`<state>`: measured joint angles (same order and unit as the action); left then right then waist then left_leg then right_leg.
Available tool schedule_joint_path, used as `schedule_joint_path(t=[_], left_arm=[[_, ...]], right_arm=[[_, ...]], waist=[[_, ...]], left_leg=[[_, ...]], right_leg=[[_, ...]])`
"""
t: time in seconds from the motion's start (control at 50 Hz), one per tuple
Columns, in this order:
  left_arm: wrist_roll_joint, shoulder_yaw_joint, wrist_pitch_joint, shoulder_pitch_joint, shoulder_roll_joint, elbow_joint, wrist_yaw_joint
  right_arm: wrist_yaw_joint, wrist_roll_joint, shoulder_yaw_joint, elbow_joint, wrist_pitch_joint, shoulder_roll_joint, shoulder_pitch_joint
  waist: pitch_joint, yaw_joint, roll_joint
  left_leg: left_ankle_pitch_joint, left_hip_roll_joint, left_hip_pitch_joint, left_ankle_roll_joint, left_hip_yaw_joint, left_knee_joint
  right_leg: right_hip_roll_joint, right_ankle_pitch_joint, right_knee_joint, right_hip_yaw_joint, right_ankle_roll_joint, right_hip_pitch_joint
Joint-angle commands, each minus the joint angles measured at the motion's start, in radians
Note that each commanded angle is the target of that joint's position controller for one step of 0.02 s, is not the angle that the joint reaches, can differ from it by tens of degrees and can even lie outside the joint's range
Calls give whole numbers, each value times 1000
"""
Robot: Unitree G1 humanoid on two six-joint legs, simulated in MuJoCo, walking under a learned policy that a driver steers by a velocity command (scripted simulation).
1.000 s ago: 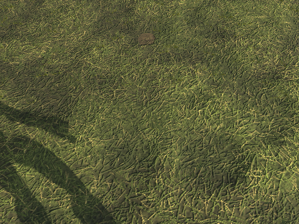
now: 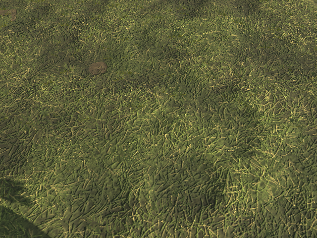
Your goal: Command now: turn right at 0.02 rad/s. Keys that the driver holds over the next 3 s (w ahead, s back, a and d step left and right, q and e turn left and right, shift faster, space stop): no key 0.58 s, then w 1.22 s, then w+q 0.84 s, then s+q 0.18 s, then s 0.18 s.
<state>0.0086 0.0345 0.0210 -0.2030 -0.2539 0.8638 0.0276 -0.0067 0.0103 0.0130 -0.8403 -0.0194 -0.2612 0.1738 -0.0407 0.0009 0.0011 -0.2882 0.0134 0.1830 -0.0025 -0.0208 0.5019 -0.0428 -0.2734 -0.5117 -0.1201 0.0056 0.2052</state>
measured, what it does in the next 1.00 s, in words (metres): lifts its left foot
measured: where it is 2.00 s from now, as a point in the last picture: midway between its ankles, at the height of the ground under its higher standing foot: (170, 212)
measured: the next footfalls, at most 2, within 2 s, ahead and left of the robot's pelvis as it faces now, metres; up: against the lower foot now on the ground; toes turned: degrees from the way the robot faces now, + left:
left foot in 1.34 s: +0.45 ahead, +0.10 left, +0.00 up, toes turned +2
right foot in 1.86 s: +0.76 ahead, -0.13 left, +0.00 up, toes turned -1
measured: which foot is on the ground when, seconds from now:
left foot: down 0.00-0.86, up 0.88-1.00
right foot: down 0.00-1.00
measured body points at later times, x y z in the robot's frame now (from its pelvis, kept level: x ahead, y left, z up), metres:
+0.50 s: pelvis +0.00 +0.01 +0.00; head +0.01 +0.01 +0.45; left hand +0.05 +0.28 -0.14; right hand +0.06 -0.25 -0.14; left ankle -0.01 +0.12 -0.74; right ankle +0.00 -0.13 -0.74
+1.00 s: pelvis +0.09 -0.04 +0.01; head +0.09 -0.06 +0.46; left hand +0.07 +0.23 -0.13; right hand +0.16 -0.31 -0.13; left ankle +0.04 +0.11 -0.66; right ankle +0.04 -0.13 -0.74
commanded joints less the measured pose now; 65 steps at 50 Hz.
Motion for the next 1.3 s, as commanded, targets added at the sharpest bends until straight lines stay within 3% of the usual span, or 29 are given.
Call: schedule_joint_path(t=[0.02, 0.3, 0.58, 0.62, 0.64, 0.68, 0.7, 0.74, 0.78, 0.82, 0.84, 0.86, 0.88, 0.9, 0.92, 0.94, 0.98, 1.02, 1.06, 1.12, 1.2, 1.26, 1.3], left_arm=[[-1, 28, -11, 3, -124, -26, 7], [-4, 24, -9, 5, -108, 93, 14], [-5, 13, -11, -15, -94, 178, 20], [-10, 8, -10, -33, -77, 194, 22], [-15, 9, -13, -26, -79, 189, 22], [-18, 4, -40, 22, -70, 155, 13], [-22, 2, -59, 45, -66, 140, 5], [-31, 7, -84, 48, -75, 133, -10], [-38, 8, -104, 34, -72, 132, -23], [-34, 14, -114, -60, -58, 177, -28], [-31, 21, -111, -135, -60, 214, -28], [-31, 28, -106, -210, -69, 237, -27], [-29, 41, -105, -317, -130, 246, -19], [-21, 59, -112, -398, -247, 254, -32], [-12, 44, -128, -318, -203, 240, -37], [-15, 27, -141, -229, -141, 203, -41], [-17, 12, -143, -153, -110, 168, -49], [-9, 0, -130, -194, -77, 172, -44], [-8, 1, -121, -240, -95, 181, -31], [-6, 4, -112, -251, -124, 169, -14], [-20, 11, -110, -307, -136, 182, -8], [-26, 23, -100, -290, -147, 178, -5], [-15, 34, -86, -258, -172, 162, -5]], right_arm=[[-4, -1, 24, 31, -12, -113, -7], [-13, -5, 13, -75, -14, -115, 33], [-16, -7, 2, -136, -13, -103, 71], [-21, -11, 6, -150, -7, -113, 90], [-25, -18, 17, -148, -4, -145, 93], [-29, -28, 36, -154, -8, -198, 147], [-31, -30, 45, -154, -16, -216, 155], [-27, -23, 47, -140, -32, -197, 143], [-22, -39, 50, -118, -35, -187, 105], [-19, -54, 52, -101, -26, -194, 57], [-17, -49, 48, -99, -23, -181, 69], [-13, -42, 35, -92, -26, -142, 62], [-3, -24, 10, -72, -35, -60, 43], [-4, -31, 9, -26, -55, -37, 40], [-4, -58, 20, -19, -68, -93, 24], [4, -69, 26, -17, -79, -122, 12], [10, -42, 39, -33, -92, -136, 14], [23, -29, 42, -32, -91, -118, -5], [28, -25, 35, -12, -84, -83, -51], [30, -28, 18, 45, -81, -45, -189], [44, -39, 11, 90, -82, -49, -294], [56, -39, 22, 106, -88, -82, -288], [54, -38, 49, 79, -88, -133, -164]], waist=[[40, -1, -7], [17, -2, -1], [4, -3, 3], [9, -6, 32], [-17, -13, 72], [-74, -39, 167], [-112, -45, 176], [-125, -36, 147], [-101, -12, 123], [-50, 44, 109], [-24, 65, 92], [-4, 94, 41], [41, 129, -165], [50, 127, -319], [-23, 88, -191], [-89, 59, -125], [-88, 29, -91], [-62, 34, -103], [-55, 46, -90], [-82, 71, -74], [-116, 85, -88], [-90, 39, -88], [21, -40, -124]], left_leg=[[152, -50, 10, -16, -48, -84], [127, -43, 21, -21, -47, -114], [115, -40, 25, -32, -51, -131], [-161, -34, 27, -50, -66, -166], [-336, -60, 42, -82, -117, -198], [-570, -231, 30, -186, -357, -330], [-564, -312, 58, -235, -460, -376], [-442, -348, 17, -255, -482, -385], [-317, -299, 3, -209, -370, -362], [-212, -198, 121, -164, -209, -290], [-191, -158, 180, -152, -167, -227], [-148, -118, 246, -127, -119, -113], [-130, -27, 362, -61, -1, 213], [-289, 58, 559, -41, 13, 458], [-275, -18, 640, -58, -66, 622], [-157, -69, 688, -77, -87, 661], [8, -118, 666, -75, -59, 601], [105, -131, 605, -51, -20, 533], [161, -125, 603, -18, 15, 459], [264, -96, 529, 8, 53, 236], [343, -64, 449, -10, 63, 71], [302, -55, 412, -54, 43, 14], [239, -1, 227, -90, 76, 32]], right_leg=[[60, 211, 76, -54, -22, -23], [46, 201, 95, -26, -10, -40], [41, 181, 106, -6, 1, -28], [0, -34, 71, 41, -4, -5], [-28, -171, 12, 77, -10, 52], [-19, -200, -158, 120, -17, 202], [29, -164, -242, 108, -23, 238], [85, -222, -332, 83, -38, 320], [101, -209, -198, 99, -53, 260], [40, 10, 24, 183, -46, -19], [3, 67, 56, 205, -30, -145], [32, 45, 86, 147, -35, -247], [227, -93, 213, -143, -95, -352], [419, -276, 351, -548, -254, -402], [463, -428, 377, -614, -303, -320], [415, -410, 380, -504, -265, -283], [325, -155, 385, -297, -191, -263], [262, 90, 390, -147, -163, -248], [243, 258, 392, -72, -178, -243], [216, 313, 419, 3, -178, -164], [248, 314, 440, 29, -181, -178], [293, 471, 370, 43, -158, -290], [291, 830, 203, 66, -135, -333]])
Over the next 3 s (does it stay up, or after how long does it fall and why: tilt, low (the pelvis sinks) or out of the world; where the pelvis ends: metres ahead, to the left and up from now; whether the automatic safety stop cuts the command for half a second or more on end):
stays up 1.13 0.10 -0.01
